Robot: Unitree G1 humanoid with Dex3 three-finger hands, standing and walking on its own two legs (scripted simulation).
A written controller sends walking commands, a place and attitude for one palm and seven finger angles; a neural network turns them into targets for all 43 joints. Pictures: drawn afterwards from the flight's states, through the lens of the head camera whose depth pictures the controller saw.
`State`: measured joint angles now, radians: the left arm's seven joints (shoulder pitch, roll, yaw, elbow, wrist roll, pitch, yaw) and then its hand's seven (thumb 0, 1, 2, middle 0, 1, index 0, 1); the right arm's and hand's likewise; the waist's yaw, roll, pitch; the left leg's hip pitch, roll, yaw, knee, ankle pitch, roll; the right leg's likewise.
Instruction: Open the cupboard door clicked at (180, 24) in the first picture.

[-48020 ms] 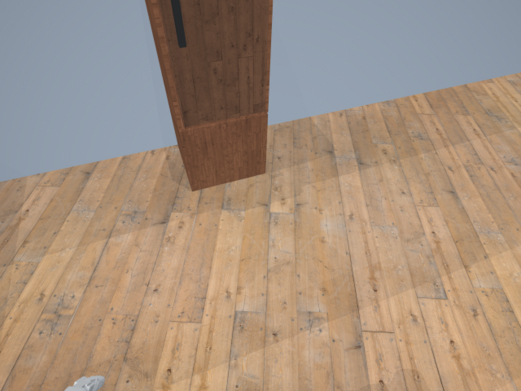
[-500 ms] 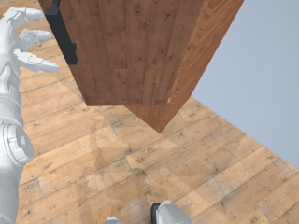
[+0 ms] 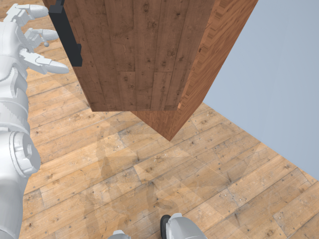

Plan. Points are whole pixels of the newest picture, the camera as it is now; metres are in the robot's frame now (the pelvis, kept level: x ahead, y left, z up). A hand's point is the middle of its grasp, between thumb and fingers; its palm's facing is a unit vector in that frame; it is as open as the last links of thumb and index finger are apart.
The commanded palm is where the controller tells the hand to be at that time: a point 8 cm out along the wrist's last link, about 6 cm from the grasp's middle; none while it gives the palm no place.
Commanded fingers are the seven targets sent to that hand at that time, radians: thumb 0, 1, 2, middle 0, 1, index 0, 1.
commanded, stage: slide the fingers in behind the handle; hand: left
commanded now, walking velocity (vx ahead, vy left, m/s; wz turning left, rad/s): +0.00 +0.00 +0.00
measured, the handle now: (69, 33) +0.58 +0.15 +0.12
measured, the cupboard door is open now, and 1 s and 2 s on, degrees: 42 42 42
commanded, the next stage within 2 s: close the thumb around the handle in 1.22 s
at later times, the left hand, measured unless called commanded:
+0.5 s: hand (69, 44) +0.54 +0.15 +0.12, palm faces -0.05 -1.00 -0.02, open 14.1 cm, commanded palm +0.52 +0.19 +0.12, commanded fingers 0.00 -0.50 0.30 -0.30 -1.20 -0.30 -1.20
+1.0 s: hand (78, 45) +0.53 +0.13 +0.12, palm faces -0.05 -1.00 -0.03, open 14.0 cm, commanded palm +0.52 +0.18 +0.12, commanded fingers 0.00 -0.50 0.30 -0.30 -1.20 -0.30 -1.20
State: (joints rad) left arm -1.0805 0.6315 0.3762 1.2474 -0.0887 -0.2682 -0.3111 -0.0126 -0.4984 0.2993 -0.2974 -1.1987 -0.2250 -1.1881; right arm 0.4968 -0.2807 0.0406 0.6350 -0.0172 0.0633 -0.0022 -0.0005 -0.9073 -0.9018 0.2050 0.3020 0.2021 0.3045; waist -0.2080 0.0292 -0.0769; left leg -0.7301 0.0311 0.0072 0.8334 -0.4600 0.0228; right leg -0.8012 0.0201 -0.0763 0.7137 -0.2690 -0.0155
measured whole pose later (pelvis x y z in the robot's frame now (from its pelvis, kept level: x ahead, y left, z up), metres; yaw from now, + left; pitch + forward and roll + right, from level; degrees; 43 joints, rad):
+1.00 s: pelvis -0.01 -0.01 +0.00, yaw +0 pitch +19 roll -1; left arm -1.14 0.52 0.34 1.29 -0.05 -0.32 -0.20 -0.01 -0.50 0.30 -0.30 -1.20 -0.30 -1.20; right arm 0.47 -0.29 0.03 0.64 -0.02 0.01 0.01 0.00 -0.91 -0.90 0.20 0.30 0.20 0.30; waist -0.22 0.03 -0.06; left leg -0.74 0.02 0.01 0.83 -0.44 0.01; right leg -0.82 0.01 -0.07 0.74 -0.26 -0.03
